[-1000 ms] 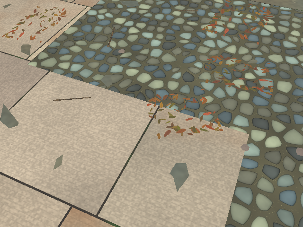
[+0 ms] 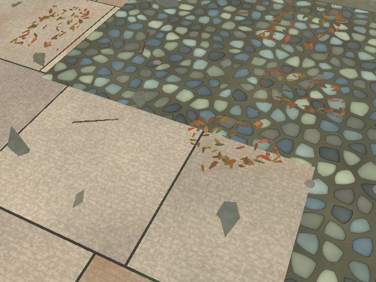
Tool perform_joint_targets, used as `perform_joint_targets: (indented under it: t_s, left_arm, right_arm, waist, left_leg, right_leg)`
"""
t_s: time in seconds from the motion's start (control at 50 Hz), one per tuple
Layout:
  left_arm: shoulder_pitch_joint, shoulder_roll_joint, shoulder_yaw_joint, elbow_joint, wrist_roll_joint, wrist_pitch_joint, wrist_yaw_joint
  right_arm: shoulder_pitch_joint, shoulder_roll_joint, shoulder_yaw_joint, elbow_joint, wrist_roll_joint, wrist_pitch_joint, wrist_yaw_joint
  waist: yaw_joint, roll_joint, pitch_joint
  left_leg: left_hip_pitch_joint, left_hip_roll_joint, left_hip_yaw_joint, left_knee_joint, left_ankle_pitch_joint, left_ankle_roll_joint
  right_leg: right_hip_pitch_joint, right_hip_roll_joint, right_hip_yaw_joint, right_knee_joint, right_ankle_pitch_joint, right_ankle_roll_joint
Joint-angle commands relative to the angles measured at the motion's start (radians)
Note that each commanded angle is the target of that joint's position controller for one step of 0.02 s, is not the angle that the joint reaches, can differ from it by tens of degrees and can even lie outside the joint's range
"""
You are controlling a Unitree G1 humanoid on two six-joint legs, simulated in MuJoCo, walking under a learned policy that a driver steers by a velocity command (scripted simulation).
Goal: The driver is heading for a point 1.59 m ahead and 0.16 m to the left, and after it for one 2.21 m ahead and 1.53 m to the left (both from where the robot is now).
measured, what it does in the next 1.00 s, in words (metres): walks ahead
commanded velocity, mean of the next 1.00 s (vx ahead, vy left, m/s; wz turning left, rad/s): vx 0.22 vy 0.00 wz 0.00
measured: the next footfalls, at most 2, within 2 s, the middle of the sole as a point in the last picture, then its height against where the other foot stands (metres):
left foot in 1.12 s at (168, 281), level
right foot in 1.70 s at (229, 203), level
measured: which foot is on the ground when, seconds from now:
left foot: down 0.00-0.64, up 0.66-1.00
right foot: down 0.00-1.00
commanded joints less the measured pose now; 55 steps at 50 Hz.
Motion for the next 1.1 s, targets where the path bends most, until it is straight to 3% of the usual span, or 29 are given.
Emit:
perform_joint_targets:
  t_s: [0.02,0.34,0.36,0.38,0.4,0.44,0.46,0.48,0.5,0.54,0.56,0.6,0.62,0.64,0.66,0.68,0.7,0.72,0.76,0.8,0.88,0.94,1.0,1.06,1.1]
  left_arm:
    - [0.015,0.098,0.014,-0.023,0.0,-0.006,0.004]
    - [0.039,0.09,0.013,-0.02,-0.002,-0.006,0.007]
    - [0.056,0.078,0.01,-0.011,-0.001,-0.005,0.007]
    - [0.058,0.079,0.012,-0.01,-0.005,-0.004,0.008]
    - [0.053,0.083,0.016,-0.014,-0.009,-0.008,0.007]
    - [-0.026,0.073,0.014,-0.059,-0.012,-0.036,-0.006]
    - [-0.058,0.067,0.012,-0.08,-0.016,-0.055,-0.016]
    - [-0.078,0.072,0.014,-0.094,-0.022,-0.071,-0.025]
    - [-0.085,0.077,0.017,-0.107,-0.028,-0.085,-0.032]
    - [-0.082,0.081,0.019,-0.119,-0.036,-0.109,-0.045]
    - [-0.055,0.076,0.022,-0.108,-0.036,-0.116,-0.05]
    - [0.142,0.085,0.044,-0.028,-0.035,-0.113,-0.054]
    - [0.269,0.114,0.063,0.004,-0.035,-0.109,-0.052]
    - [0.417,0.214,0.089,0.018,-0.027,-0.11,-0.041]
    - [0.482,0.246,0.08,0.021,-0.009,-0.124,-0.052]
    - [0.37,0.188,0.056,0.0,-0.003,-0.139,-0.052]
    - [0.268,0.136,0.039,-0.037,-0.009,-0.146,-0.057]
    - [0.198,0.117,0.026,-0.06,-0.006,-0.147,-0.064]
    - [0.178,0.083,0.01,-0.07,0.003,-0.138,-0.067]
    - [0.238,0.094,0.007,-0.056,0.005,-0.131,-0.055]
    - [0.273,0.136,0.009,-0.065,0.01,-0.12,-0.031]
    - [0.305,0.152,0.014,-0.076,0.005,-0.116,-0.023]
    - [0.355,0.154,0.02,-0.064,-0.008,-0.11,-0.021]
    - [0.343,0.17,0.032,-0.068,-0.01,-0.1,-0.019]
    - [0.311,0.198,0.042,-0.079,-0.001,-0.088,-0.02]
  right_arm:
    - [0.098,-0.085,-0.015,-0.007,0.0,-0.004,-0.002]
    - [0.121,-0.074,-0.019,-0.008,0.002,-0.005,-0.002]
    - [0.142,-0.068,-0.019,0.003,0.003,-0.003,-0.003]
    - [0.148,-0.086,-0.027,0.005,0.008,0.0,-0.006]
    - [0.138,-0.121,-0.038,-0.006,0.014,0.002,-0.01]
    - [0.151,-0.19,-0.063,-0.024,0.028,-0.007,-0.015]
    - [0.143,-0.209,-0.073,-0.032,0.029,-0.018,-0.016]
    - [0.143,-0.197,-0.074,-0.036,0.022,-0.03,-0.014]
    - [0.14,-0.181,-0.073,-0.04,0.019,-0.039,-0.01]
    - [0.12,-0.174,-0.075,-0.052,0.031,-0.043,0.0]
    - [0.104,-0.18,-0.076,-0.057,0.035,-0.04,0.005]
    - [0.081,-0.193,-0.076,-0.069,0.033,-0.034,0.011]
    - [0.052,-0.187,-0.071,-0.08,0.032,-0.04,0.012]
    - [0.005,-0.123,-0.052,-0.12,0.025,-0.05,0.015]
    - [0.016,-0.048,-0.036,-0.152,0.034,-0.073,0.013]
    - [-0.003,-0.095,-0.049,-0.159,0.062,-0.089,0.017]
    - [-0.037,-0.125,-0.054,-0.17,0.067,-0.098,0.026]
    - [-0.047,-0.134,-0.062,-0.165,0.055,-0.102,0.026]
    - [-0.047,-0.154,-0.081,-0.159,0.038,-0.091,0.028]
    - [-0.059,-0.124,-0.081,-0.16,0.035,-0.073,0.036]
    - [-0.248,-0.098,-0.07,-0.237,0.026,-0.064,0.039]
    - [-0.377,-0.09,-0.057,-0.277,0.031,-0.071,0.052]
    - [-0.456,-0.096,-0.051,-0.308,0.036,-0.077,0.069]
    - [-0.457,-0.126,-0.058,-0.326,0.037,-0.086,0.086]
    - [-0.307,-0.187,-0.087,-0.293,0.037,-0.087,0.084]
  waist:
    - [0.0,0.011,0.016]
    - [0.001,0.012,0.023]
    - [0.0,0.02,0.002]
    - [-0.004,0.041,0.021]
    - [-0.009,0.083,0.055]
    - [-0.042,0.173,0.149]
    - [-0.048,0.18,0.191]
    - [-0.05,0.167,0.214]
    - [-0.046,0.151,0.218]
    - [-0.034,0.12,0.188]
    - [-0.015,0.112,0.16]
    - [0.067,0.103,0.074]
    - [0.132,0.069,0.018]
    - [0.183,-0.171,-0.039]
    - [0.162,-0.317,-0.121]
    - [0.103,-0.184,-0.044]
    - [0.072,-0.115,0.024]
    - [0.043,-0.062,0.048]
    - [0.012,-0.064,0.055]
    - [0.009,-0.066,0.055]
    - [0.032,-0.037,0.09]
    - [0.066,-0.053,0.106]
    - [0.076,-0.055,0.128]
    - [0.036,-0.074,0.096]
    - [-0.058,-0.121,-0.027]
  left_leg:
    - [-0.163,0.039,-0.036,-0.121,0.129,0.013]
    - [-0.16,0.038,-0.039,-0.126,0.141,0.016]
    - [-0.151,0.034,-0.038,-0.141,0.038,0.022]
    - [-0.164,0.039,-0.058,-0.161,-0.12,0.043]
    - [-0.174,0.07,-0.113,-0.192,-0.291,0.08]
    - [-0.149,0.25,-0.345,-0.315,-0.501,0.184]
    - [-0.138,0.331,-0.433,-0.352,-0.479,0.228]
    - [-0.085,0.365,-0.463,-0.356,-0.397,0.246]
    - [-0.02,0.368,-0.448,-0.341,-0.307,0.241]
    - [0.026,0.313,-0.337,-0.301,-0.162,0.194]
    - [-0.021,0.269,-0.266,-0.273,-0.111,0.173]
    - [-0.193,0.186,-0.163,-0.149,0.042,0.141]
    - [-0.258,0.144,-0.104,0.012,0.202,0.11]
    - [-0.432,0.028,0.024,0.409,0.172,0.03]
    - [-0.6,-0.071,-0.064,0.696,-0.196,0.015]
    - [-0.688,0.002,-0.159,0.845,-0.159,0.047]
    - [-0.715,0.058,-0.15,0.855,-0.05,0.078]
    - [-0.69,0.101,-0.13,0.808,0.049,0.09]
    - [-0.602,0.143,-0.099,0.705,0.145,0.084]
    - [-0.594,0.146,-0.063,0.657,0.182,0.059]
    - [-0.668,0.145,-0.04,0.427,0.297,0.009]
    - [-0.608,0.107,0.0,0.229,0.396,0.005]
    - [-0.595,0.087,0.002,0.127,0.407,0.026]
    - [-0.534,0.059,0.005,0.064,0.34,0.072]
    - [-0.308,-0.009,0.045,0.077,0.28,0.111]
  right_leg:
    - [0.132,-0.029,0.029,-0.044,0.157,-0.045]
    - [0.13,-0.03,0.026,-0.044,0.161,-0.04]
    - [0.138,-0.014,0.008,-0.036,0.061,-0.039]
    - [0.109,0.016,-0.025,-0.001,-0.091,-0.038]
    - [0.041,0.05,-0.064,0.06,-0.245,-0.038]
    - [-0.154,0.038,-0.094,0.237,-0.255,-0.047]
    - [-0.235,-0.012,-0.065,0.313,-0.226,-0.059]
    - [-0.326,-0.047,-0.038,0.375,-0.265,-0.069]
    - [-0.391,-0.074,-0.021,0.385,-0.298,-0.079]
    - [-0.335,-0.08,-0.04,0.24,-0.279,-0.088]
    - [-0.209,-0.049,-0.086,0.153,-0.221,-0.083]
    - [0.162,0.055,-0.173,0.054,-0.044,-0.062]
    - [0.313,0.035,-0.119,0.027,-0.038,-0.078]
    - [0.455,-0.201,0.261,-0.144,-0.178,-0.174]
    - [0.536,-0.389,0.72,-0.333,-0.263,-0.302]
    - [0.462,-0.411,0.699,-0.327,-0.338,-0.3]
    - [0.382,-0.369,0.545,-0.322,-0.309,-0.257]
    - [0.317,-0.32,0.414,-0.336,-0.22,-0.222]
    - [0.241,-0.232,0.221,-0.356,-0.024,-0.173]
    - [0.232,-0.205,0.137,-0.365,0.135,-0.177]
    - [0.229,-0.206,0.077,-0.394,0.243,-0.198]
    - [0.22,-0.194,0.033,-0.419,0.226,-0.19]
    - [0.294,-0.226,0.017,-0.403,0.239,-0.188]
    - [0.397,-0.26,-0.003,-0.315,0.425,-0.165]
    - [0.425,-0.252,-0.027,-0.121,0.781,-0.141]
